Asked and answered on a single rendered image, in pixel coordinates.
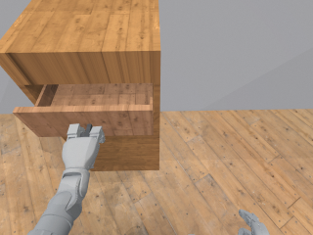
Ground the left robot forearm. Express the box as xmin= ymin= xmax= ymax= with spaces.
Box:
xmin=27 ymin=167 xmax=90 ymax=235

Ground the drawer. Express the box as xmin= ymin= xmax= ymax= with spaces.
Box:
xmin=13 ymin=82 xmax=154 ymax=137

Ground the right robot hand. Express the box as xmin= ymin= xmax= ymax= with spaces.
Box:
xmin=236 ymin=209 xmax=270 ymax=235

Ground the handle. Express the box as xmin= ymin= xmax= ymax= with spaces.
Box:
xmin=79 ymin=123 xmax=93 ymax=137

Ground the left robot hand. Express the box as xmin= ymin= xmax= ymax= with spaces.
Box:
xmin=62 ymin=123 xmax=106 ymax=171

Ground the cabinet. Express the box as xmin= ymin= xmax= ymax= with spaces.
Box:
xmin=0 ymin=0 xmax=161 ymax=171

